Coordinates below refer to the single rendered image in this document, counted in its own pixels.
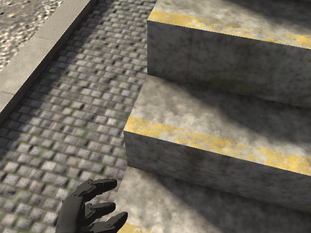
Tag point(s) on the robot left hand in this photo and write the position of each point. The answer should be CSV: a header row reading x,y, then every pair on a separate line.
x,y
76,216

